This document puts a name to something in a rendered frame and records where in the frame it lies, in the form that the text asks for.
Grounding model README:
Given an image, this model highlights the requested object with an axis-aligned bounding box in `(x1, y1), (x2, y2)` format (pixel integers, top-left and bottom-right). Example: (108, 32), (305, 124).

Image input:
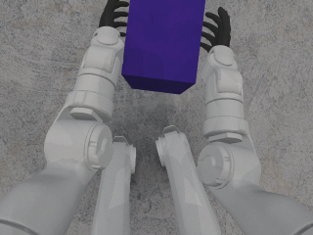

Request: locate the robot left upper arm
(0, 118), (114, 235)

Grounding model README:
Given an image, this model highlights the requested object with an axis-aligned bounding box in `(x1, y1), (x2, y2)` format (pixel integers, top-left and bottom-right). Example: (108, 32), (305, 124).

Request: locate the left robot forearm
(44, 26), (124, 156)

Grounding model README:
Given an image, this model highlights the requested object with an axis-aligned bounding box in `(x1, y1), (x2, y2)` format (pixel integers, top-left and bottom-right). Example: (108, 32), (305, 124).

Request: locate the robot shin
(112, 136), (129, 146)
(160, 125), (191, 150)

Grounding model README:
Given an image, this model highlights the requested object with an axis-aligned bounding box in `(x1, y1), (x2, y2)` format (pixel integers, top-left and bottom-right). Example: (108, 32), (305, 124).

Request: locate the robot right hand
(200, 7), (231, 53)

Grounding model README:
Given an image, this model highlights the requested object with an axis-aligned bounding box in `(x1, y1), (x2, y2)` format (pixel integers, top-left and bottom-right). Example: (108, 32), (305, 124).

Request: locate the robot right upper arm
(196, 141), (313, 235)

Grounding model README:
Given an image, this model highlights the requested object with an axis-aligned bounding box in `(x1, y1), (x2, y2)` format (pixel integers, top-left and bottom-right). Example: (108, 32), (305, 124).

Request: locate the right robot shin
(160, 125), (191, 150)

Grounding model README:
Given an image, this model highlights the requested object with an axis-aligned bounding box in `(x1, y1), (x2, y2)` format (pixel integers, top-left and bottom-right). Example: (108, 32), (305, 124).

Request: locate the carton
(121, 0), (205, 95)

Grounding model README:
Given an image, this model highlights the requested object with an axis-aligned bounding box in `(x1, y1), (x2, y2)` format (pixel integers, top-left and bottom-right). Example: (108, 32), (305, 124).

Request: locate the robot left hand
(98, 0), (129, 37)

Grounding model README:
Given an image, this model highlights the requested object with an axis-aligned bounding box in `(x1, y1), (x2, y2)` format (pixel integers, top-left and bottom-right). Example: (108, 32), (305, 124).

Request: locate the right robot forearm
(201, 45), (257, 156)

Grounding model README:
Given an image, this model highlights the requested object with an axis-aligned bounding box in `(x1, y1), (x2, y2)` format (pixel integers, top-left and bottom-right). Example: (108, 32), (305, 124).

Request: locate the left robot shin
(112, 136), (129, 146)

